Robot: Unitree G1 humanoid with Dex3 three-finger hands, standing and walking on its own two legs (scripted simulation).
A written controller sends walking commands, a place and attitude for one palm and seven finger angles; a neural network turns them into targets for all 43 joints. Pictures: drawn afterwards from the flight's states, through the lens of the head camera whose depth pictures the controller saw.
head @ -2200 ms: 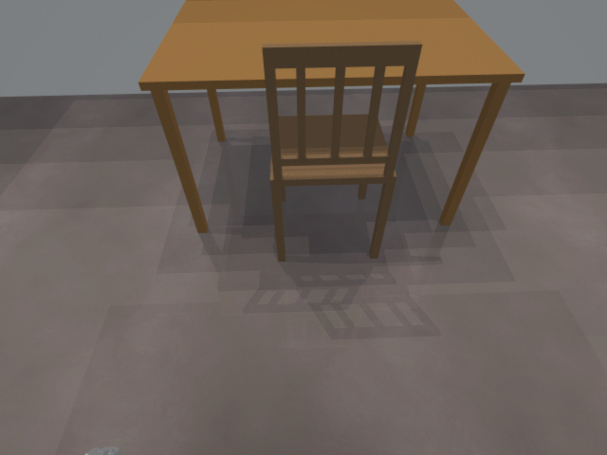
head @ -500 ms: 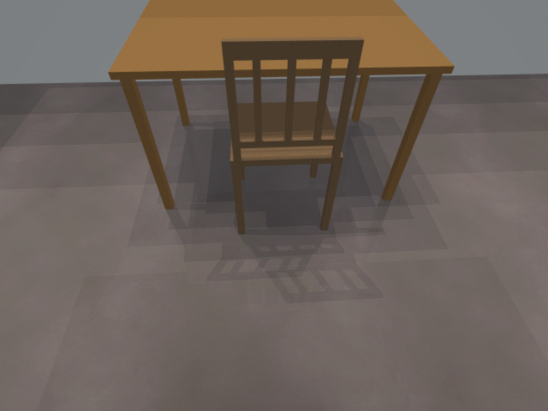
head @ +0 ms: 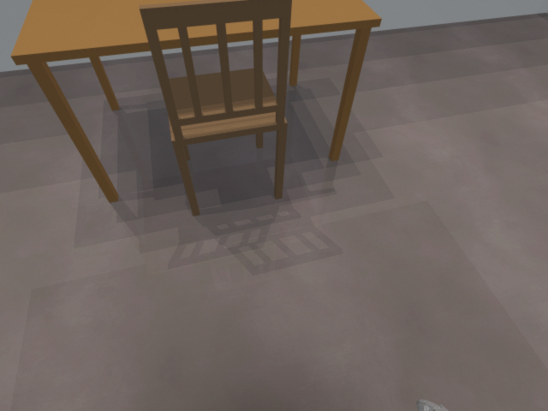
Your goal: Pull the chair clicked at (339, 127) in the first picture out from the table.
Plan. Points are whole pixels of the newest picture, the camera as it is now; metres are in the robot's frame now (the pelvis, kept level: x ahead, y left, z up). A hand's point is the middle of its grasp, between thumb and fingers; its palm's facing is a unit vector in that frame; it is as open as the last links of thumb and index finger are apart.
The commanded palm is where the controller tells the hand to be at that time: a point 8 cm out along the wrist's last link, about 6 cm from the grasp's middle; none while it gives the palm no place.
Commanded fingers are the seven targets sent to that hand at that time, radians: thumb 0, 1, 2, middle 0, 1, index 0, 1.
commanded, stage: walk to a spot facing it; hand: left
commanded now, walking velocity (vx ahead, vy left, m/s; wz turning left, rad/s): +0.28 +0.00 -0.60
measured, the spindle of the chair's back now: (225, 71) +1.02 +0.25 -0.09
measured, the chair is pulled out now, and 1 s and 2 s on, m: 0.00 0.00 0.00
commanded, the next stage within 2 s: turn to face it in 1.12 s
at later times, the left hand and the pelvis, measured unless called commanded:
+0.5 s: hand (252, 322) +0.29 +0.07 -0.17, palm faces -0.43 -0.88 -0.18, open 7.4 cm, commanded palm none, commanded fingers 0.00 0.90 0.90 -0.20 -0.30 -0.20 -0.30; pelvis +0.09 -0.05 -0.02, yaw -21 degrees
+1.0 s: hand (259, 291) +0.36 +0.06 -0.19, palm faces -0.39 -0.91 -0.15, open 7.3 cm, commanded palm none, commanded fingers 0.00 0.90 0.90 -0.20 -0.30 -0.20 -0.30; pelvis +0.27 -0.10 +0.00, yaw -27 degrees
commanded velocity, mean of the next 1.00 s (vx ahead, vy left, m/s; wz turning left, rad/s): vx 0.34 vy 0.00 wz -0.34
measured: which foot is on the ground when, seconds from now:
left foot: up 0.00-0.00, down 0.02-0.50, up 0.52-0.86, down 0.88-1.00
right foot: down 0.00-0.02, up 0.04-0.48, down 0.50-0.90, up 0.92-1.00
